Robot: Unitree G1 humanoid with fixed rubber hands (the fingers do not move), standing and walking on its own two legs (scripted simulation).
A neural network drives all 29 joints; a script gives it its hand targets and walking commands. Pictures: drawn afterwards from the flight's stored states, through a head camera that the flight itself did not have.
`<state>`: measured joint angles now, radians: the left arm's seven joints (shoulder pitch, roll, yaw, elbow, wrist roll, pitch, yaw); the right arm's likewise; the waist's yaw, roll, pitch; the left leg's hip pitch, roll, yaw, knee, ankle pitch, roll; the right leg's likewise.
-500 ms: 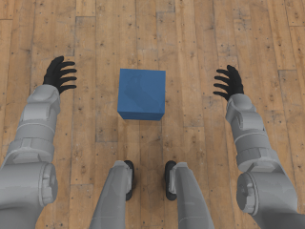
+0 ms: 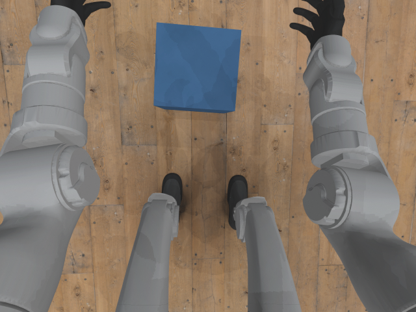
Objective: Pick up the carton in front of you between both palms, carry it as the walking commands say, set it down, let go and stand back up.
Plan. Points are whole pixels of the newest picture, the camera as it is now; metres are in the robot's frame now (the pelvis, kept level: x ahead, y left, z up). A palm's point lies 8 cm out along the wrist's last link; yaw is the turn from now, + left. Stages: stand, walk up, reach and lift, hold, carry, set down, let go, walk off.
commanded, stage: reach and lift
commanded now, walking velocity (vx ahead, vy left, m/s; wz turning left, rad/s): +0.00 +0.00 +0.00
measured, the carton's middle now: (196, 76) +0.53 +0.04 -0.52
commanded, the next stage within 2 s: none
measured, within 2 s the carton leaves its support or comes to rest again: leaves its support in 1.66 s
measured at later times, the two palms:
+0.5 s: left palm (119, 63) +0.52 +0.22 -0.37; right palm (276, 73) +0.52 -0.15 -0.37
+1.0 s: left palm (132, 66) +0.53 +0.21 -0.45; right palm (260, 77) +0.52 -0.14 -0.45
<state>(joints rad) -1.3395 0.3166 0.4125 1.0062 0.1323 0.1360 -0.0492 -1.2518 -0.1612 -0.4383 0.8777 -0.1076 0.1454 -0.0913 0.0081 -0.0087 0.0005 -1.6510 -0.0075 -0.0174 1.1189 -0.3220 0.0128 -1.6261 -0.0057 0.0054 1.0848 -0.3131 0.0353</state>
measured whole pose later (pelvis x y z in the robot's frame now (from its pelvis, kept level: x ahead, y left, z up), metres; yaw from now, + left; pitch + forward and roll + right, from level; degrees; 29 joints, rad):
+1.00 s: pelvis -0.05 -0.01 -0.28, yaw -1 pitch +35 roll -3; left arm -1.67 0.49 0.03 1.24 -0.21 0.08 0.04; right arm -1.58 -0.30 -0.13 1.11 0.21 0.10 -0.17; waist 0.03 -0.03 0.48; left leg -2.23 -0.01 -0.04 2.26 -0.63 0.00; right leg -2.20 0.06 0.02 2.22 -0.62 0.08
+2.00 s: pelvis -0.06 -0.02 -0.20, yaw +3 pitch +41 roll -3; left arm -1.29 0.18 0.41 0.89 0.19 0.39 0.01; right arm -1.24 0.01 -0.55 0.80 -0.21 0.35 -0.13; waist 0.02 -0.03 -0.02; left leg -2.15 -0.08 -0.08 1.94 -0.50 -0.04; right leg -2.11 0.07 0.05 1.93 -0.54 0.07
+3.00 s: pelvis +0.01 -0.02 +0.04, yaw +4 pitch +24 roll +0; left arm -0.56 -0.10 0.37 0.56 0.24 0.40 0.01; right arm -0.54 0.15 -0.39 0.54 -0.22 0.39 -0.05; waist 0.01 -0.02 -0.19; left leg -1.08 -0.04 -0.07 1.06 -0.39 -0.02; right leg -1.07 0.04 0.08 1.07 -0.41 0.03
